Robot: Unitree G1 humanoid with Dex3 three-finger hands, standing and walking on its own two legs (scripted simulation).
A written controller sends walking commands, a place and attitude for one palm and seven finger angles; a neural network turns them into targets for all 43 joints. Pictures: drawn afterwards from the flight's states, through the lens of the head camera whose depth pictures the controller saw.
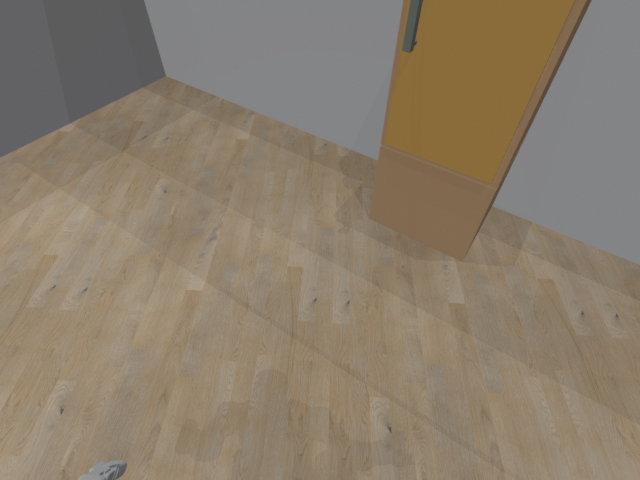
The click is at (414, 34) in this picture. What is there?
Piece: cupboard door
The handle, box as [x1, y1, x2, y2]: [402, 0, 422, 52]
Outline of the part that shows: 422,0 410,1 402,50 404,51 411,51 416,43 416,40 414,39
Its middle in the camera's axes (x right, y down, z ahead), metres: +0.26 -0.59 +1.06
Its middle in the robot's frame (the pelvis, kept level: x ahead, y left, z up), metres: +1.21 -0.20 +0.08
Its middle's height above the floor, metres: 0.85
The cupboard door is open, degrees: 0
